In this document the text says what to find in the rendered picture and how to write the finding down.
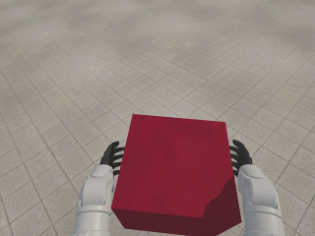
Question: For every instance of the carton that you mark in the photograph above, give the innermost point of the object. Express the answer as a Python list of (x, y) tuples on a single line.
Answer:
[(176, 177)]

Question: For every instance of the robot right hand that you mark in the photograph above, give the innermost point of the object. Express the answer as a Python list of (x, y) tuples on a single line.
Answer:
[(242, 158)]

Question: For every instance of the robot right forearm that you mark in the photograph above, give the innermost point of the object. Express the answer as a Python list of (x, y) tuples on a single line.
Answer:
[(261, 205)]

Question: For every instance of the robot left forearm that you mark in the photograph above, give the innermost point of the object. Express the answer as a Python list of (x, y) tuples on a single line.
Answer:
[(94, 203)]

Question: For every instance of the robot left hand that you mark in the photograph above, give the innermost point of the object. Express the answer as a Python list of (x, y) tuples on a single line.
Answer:
[(109, 157)]

